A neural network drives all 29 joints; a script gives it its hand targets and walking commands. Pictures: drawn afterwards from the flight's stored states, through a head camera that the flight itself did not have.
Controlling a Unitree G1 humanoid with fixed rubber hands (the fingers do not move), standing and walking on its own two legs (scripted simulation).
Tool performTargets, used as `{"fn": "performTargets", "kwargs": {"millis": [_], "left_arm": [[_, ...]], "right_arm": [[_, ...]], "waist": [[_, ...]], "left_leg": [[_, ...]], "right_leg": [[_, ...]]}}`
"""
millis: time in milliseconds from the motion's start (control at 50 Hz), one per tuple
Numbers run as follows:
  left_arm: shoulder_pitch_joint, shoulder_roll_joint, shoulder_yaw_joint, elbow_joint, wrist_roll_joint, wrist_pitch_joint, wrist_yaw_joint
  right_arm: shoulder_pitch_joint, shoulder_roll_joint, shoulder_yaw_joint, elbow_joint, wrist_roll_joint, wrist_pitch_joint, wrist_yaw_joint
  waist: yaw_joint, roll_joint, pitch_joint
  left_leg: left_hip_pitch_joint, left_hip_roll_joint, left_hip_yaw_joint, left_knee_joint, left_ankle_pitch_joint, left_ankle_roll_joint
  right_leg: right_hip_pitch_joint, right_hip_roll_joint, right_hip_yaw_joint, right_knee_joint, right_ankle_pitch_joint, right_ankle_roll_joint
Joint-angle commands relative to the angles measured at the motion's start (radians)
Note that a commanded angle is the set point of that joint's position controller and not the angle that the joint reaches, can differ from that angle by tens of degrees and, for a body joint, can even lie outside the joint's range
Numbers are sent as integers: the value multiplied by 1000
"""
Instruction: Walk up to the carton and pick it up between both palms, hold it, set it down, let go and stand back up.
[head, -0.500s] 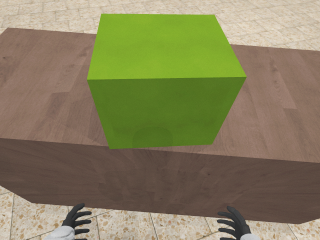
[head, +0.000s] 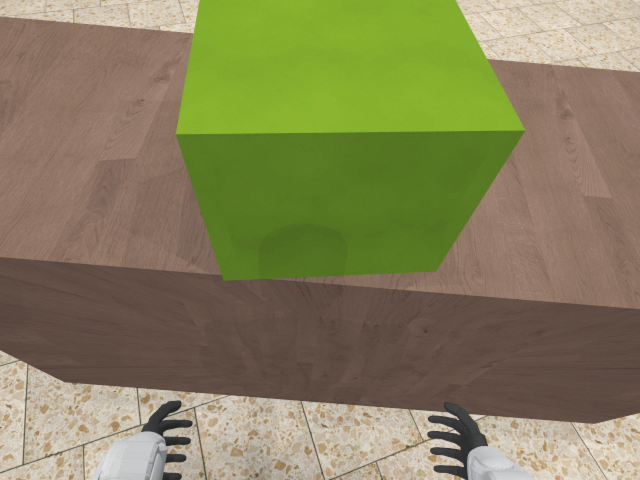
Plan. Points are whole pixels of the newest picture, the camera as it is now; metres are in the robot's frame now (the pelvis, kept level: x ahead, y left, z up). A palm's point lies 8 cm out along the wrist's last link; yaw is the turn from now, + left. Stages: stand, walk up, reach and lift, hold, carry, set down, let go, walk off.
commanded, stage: set down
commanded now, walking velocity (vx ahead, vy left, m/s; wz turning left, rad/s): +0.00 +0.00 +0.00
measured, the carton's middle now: (331, 143) +0.49 -0.01 +0.12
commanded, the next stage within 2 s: let go in 0.14 s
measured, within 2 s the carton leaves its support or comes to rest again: neither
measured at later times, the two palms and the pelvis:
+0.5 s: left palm (131, 461) +0.16 +0.22 -0.07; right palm (508, 439) +0.18 -0.24 -0.07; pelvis +0.00 -0.01 +0.01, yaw +3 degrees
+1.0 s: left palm out of the picture +0.14 +0.21 -0.07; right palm (516, 473) +0.14 -0.23 -0.07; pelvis -0.02 -0.02 +0.00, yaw +2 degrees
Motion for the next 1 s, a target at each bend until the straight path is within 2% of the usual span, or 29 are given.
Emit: {"fn": "performTargets", "kwargs": {"millis": [0,40,60,80,140,240,260,320,400,540,600,740,800,880,980], "left_arm": [[-123,79,28,-91,19,-8,5],[-141,78,32,-77,24,-7,6],[-85,89,-9,-109,-34,-41,47],[-78,93,-17,-101,-53,-60,73],[-44,87,-26,-126,-85,-78,106],[21,119,-32,-268,-97,-43,95],[35,131,-34,-298,-101,-35,92],[60,144,-45,-380,-113,-25,81],[88,149,-54,-421,-123,-58,71],[88,135,-45,-408,-124,-209,70],[121,131,-32,-399,-111,-296,68],[177,118,-36,-303,-103,-481,51],[164,126,-39,-295,-99,-518,53],[148,138,-48,-301,-97,-536,62],[143,153,-63,-306,-106,-546,70]], "right_arm": [[-91,-128,-30,-62,-8,-27,-11],[-105,-125,-31,-50,-10,-30,-15],[-70,-141,-34,-17,-35,-10,-38],[-63,-151,-42,-16,-38,-8,-51],[-38,-157,-50,-53,-41,-10,-69],[23,-179,-44,-190,-14,30,-62],[32,-186,-41,-218,-12,42,-57],[69,-189,-30,-296,11,70,-39],[119,-179,-15,-357,28,71,-15],[149,-173,-26,-416,2,-46,13],[176,-182,-25,-444,-13,-131,10],[219,-179,-6,-430,-29,-318,-10],[199,-182,-10,-433,-38,-362,-15],[194,-176,-18,-419,-48,-389,-16],[193,-158,-16,-405,-53,-398,-16]], "waist": [[-7,48,-312],[-7,46,-324],[32,41,-342],[19,31,-369],[25,13,-454],[18,41,-473],[17,33,-460],[12,51,-411],[8,64,-320],[-5,28,-227],[-3,17,-221],[13,-15,-180],[25,-7,-167],[22,13,-158],[19,26,-134]], "left_leg": [[139,9,29,-30,250,-37],[126,11,28,-19,245,-35],[50,-29,-33,-47,285,-32],[43,-24,-29,-44,323,-25],[91,-30,-40,-50,395,-18],[170,-56,-33,-116,430,-38],[183,-57,-34,-129,438,-39],[202,-69,-26,-172,392,-41],[193,-76,-16,-208,312,-37],[144,-82,-5,-225,186,-18],[130,-83,1,-226,153,-13],[29,-79,12,-218,54,14],[-21,-71,22,-215,-13,26],[-61,-62,29,-212,-74,36],[-99,-59,37,-203,-84,46]], "right_leg": [[69,-29,-35,-45,235,-33],[65,-30,-36,-33,234,-33],[91,13,-38,-27,266,-37],[115,15,-34,-25,291,-41],[122,11,-27,-37,350,-44],[159,10,-28,-103,409,-38],[167,11,-34,-115,420,-33],[184,5,-32,-157,391,-28],[192,0,-25,-181,343,-15],[188,2,-32,-170,235,6],[207,2,-32,-157,210,7],[229,8,-33,-101,110,9],[225,10,-32,-72,38,4],[230,14,-40,-34,-17,5],[230,10,-34,-16,-35,4]]}}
